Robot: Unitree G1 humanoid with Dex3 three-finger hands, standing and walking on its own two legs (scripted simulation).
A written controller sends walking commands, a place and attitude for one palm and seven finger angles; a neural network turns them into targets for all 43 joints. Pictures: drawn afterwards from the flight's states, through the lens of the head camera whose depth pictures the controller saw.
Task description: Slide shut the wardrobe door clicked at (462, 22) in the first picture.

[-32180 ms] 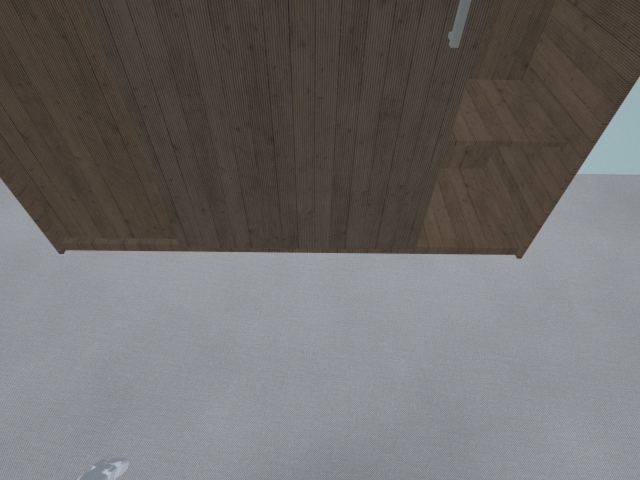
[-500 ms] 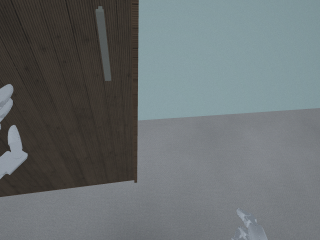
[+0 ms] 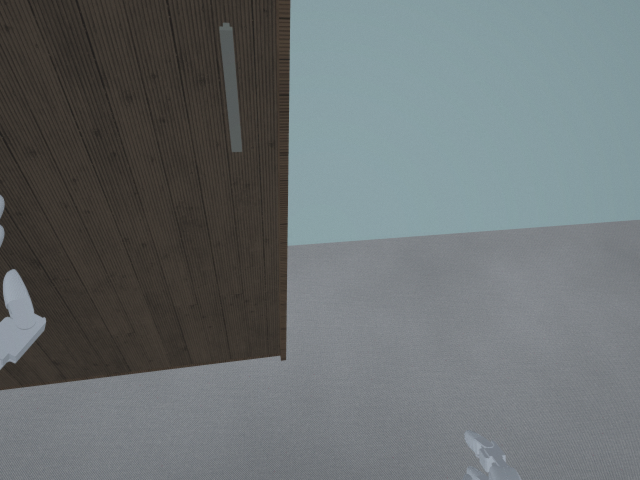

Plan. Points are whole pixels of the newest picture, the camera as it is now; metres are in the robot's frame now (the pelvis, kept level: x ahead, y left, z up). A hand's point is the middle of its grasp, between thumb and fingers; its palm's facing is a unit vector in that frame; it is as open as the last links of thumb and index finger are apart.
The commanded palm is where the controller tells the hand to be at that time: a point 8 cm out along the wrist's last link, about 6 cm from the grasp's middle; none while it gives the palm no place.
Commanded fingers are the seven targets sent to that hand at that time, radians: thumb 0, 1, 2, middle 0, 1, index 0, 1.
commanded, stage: stop stepping back and stand still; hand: left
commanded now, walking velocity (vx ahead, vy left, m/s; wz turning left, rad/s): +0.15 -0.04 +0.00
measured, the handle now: (231, 90) +0.66 +0.17 +0.20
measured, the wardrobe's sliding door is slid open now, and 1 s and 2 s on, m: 0.00 0.00 0.00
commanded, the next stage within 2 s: let the arm hang, fingers relaxed in 0.14 s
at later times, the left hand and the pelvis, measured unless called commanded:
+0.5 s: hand out of the picture +0.09 +0.20 -0.15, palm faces +0.05 -0.98 -0.17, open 7.4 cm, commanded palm none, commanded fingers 0.00 0.90 0.90 -0.20 -0.30 -0.20 -0.30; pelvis +0.00 +0.03 -0.01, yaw +5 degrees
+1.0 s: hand out of the picture +0.01 +0.26 -0.16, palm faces +0.09 -0.96 -0.27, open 7.3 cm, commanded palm none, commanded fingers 0.00 0.90 0.90 -0.20 -0.30 -0.20 -0.30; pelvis +0.02 +0.05 +0.01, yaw +5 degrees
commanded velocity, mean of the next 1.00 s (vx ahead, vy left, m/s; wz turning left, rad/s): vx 0.01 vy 0.01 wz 0.00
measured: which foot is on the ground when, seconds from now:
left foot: down 0.00-1.00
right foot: up 0.00-0.00, down 0.02-1.00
